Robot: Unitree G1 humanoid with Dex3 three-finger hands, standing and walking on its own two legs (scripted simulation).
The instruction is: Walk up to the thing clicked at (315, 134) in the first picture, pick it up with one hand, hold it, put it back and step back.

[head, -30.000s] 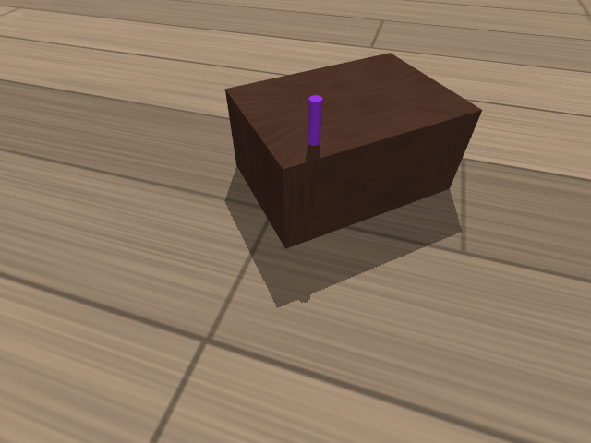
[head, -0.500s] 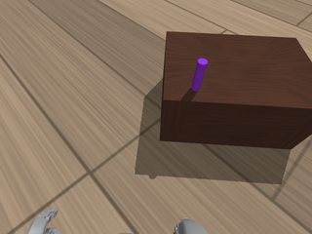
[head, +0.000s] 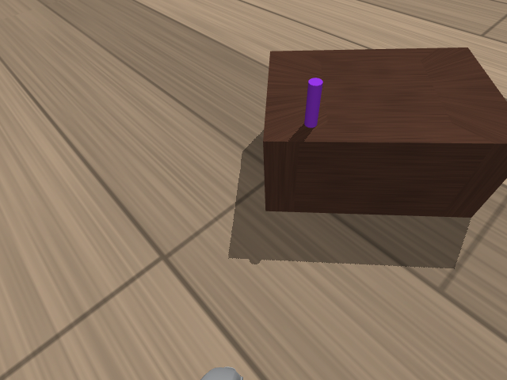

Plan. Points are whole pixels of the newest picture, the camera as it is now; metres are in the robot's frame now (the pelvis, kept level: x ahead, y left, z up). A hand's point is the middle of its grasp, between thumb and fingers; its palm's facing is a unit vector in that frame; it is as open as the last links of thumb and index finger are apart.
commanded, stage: step back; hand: right
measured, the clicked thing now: (313, 104) +1.04 -0.17 -0.22
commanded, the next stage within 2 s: stand in 1.02 s
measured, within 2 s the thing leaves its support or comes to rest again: neither
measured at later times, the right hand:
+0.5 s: hand out of the picture +0.04 -0.25 -0.15, palm faces -0.09 +0.93 -0.36, open 7.4 cm
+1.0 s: hand out of the picture +0.09 -0.22 -0.15, palm faces -0.03 +0.94 -0.33, open 7.4 cm
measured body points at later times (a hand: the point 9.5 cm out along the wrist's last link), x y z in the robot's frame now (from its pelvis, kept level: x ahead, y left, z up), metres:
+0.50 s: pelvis -0.05 +0.01 +0.00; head -0.05 +0.00 +0.45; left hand -0.02 +0.32 -0.12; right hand +0.05 -0.30 -0.12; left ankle -0.05 +0.13 -0.71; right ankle +0.00 -0.11 -0.73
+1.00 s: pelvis +0.00 +0.02 +0.01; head +0.01 +0.02 +0.46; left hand +0.10 +0.34 -0.11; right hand +0.09 -0.27 -0.12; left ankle -0.04 +0.13 -0.73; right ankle +0.00 -0.10 -0.73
